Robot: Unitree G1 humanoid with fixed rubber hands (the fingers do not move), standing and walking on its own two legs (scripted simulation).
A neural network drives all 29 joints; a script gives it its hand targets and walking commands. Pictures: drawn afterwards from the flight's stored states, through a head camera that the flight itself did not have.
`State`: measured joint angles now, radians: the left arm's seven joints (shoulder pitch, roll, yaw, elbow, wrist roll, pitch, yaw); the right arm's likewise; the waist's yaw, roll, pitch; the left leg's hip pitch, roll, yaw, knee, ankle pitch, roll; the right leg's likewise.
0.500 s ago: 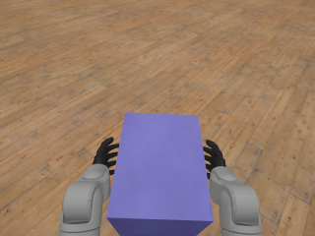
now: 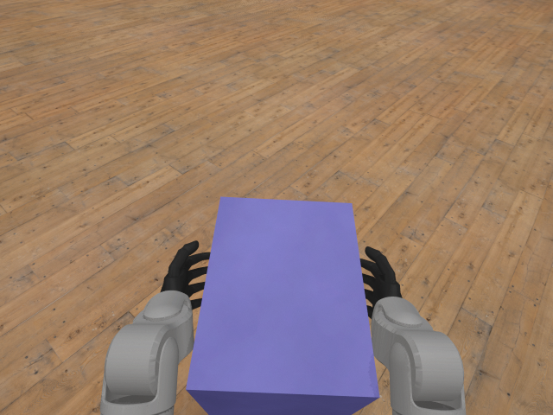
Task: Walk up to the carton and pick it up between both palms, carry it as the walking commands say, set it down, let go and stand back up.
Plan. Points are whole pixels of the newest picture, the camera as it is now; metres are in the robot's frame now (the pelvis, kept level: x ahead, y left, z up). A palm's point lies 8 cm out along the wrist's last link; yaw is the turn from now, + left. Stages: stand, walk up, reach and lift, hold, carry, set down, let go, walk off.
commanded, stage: carry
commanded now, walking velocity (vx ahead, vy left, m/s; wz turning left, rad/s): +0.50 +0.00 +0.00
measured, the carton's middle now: (279, 323) +0.25 +0.00 +0.02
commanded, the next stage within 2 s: none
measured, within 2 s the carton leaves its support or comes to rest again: neither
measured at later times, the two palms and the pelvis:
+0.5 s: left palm (222, 145) +0.57 +0.12 +0.10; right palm (356, 151) +0.58 -0.14 +0.10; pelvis +0.33 -0.02 +0.00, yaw +2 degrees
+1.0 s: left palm (225, 69) +0.91 +0.16 +0.10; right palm (324, 74) +0.91 -0.10 +0.10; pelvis +0.66 +0.03 +0.00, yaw +0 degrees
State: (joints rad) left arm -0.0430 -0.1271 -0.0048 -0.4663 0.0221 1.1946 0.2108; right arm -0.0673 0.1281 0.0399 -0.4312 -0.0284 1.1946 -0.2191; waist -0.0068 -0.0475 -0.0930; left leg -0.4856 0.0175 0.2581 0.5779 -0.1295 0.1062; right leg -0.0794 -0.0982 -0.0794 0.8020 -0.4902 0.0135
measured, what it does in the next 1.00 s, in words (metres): walks ahead: right foot, then left foot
